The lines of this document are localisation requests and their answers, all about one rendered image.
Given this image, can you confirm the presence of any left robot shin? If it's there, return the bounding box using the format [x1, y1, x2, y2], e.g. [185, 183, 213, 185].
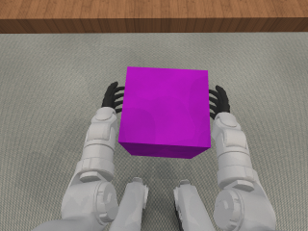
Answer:
[125, 177, 143, 189]

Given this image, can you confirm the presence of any right robot thigh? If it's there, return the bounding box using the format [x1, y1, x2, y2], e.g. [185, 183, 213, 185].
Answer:
[173, 184, 216, 231]

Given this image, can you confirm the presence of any robot left hand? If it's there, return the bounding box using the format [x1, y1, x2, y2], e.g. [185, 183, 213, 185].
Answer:
[101, 81, 125, 114]

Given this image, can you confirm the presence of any robot right upper arm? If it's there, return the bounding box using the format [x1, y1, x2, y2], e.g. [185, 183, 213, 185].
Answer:
[213, 188, 287, 231]

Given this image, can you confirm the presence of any robot left upper arm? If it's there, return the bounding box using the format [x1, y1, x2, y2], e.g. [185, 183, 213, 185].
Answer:
[31, 180, 118, 231]

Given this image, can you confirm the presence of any carton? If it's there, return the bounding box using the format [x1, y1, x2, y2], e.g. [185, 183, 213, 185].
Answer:
[118, 66, 211, 159]

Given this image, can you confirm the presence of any right robot forearm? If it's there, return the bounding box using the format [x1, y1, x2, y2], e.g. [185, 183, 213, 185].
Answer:
[211, 112, 276, 223]

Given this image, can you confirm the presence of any robot right hand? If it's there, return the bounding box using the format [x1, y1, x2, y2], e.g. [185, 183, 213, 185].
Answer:
[209, 85, 230, 120]

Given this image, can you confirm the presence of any left robot forearm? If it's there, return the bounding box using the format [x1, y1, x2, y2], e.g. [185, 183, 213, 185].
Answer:
[61, 107, 118, 217]

